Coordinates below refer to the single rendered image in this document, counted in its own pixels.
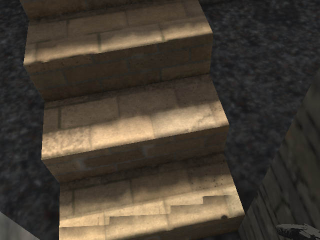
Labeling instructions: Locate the right robot hand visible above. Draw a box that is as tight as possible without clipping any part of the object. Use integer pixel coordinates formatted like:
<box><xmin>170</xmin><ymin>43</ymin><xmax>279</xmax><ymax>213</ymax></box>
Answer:
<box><xmin>275</xmin><ymin>223</ymin><xmax>320</xmax><ymax>240</ymax></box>

